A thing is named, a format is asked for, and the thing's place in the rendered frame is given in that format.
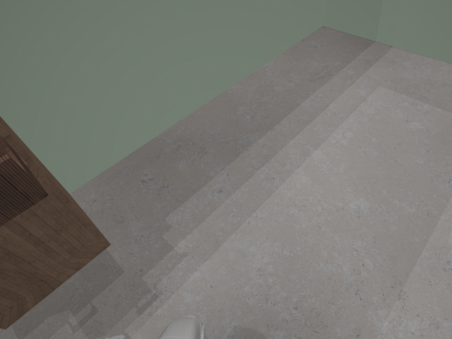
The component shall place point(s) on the cabinet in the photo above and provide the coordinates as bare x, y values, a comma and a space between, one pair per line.
45, 245

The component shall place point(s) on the robot left thigh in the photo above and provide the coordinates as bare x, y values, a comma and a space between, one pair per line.
184, 328

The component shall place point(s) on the drawer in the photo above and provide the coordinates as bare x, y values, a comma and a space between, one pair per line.
19, 188

